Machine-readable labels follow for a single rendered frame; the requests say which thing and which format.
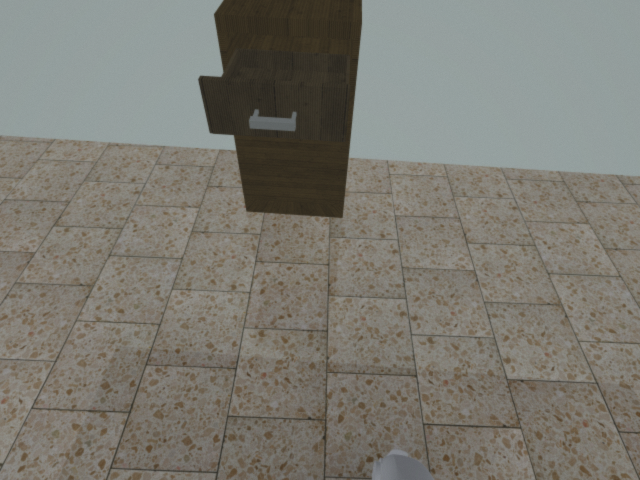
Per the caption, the robot right thigh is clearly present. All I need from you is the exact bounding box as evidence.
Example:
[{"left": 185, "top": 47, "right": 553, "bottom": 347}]
[{"left": 372, "top": 454, "right": 434, "bottom": 480}]

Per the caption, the handle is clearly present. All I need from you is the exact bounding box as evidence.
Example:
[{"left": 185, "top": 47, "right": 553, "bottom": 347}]
[{"left": 249, "top": 109, "right": 297, "bottom": 131}]

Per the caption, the drawer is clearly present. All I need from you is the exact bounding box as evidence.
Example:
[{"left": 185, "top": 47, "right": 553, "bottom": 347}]
[{"left": 198, "top": 48, "right": 351, "bottom": 142}]

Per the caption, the cabinet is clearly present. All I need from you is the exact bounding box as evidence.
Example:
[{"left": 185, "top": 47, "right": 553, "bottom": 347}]
[{"left": 214, "top": 0, "right": 362, "bottom": 218}]

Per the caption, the robot right shin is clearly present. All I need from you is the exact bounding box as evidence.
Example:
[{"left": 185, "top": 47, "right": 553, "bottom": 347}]
[{"left": 387, "top": 449, "right": 408, "bottom": 457}]

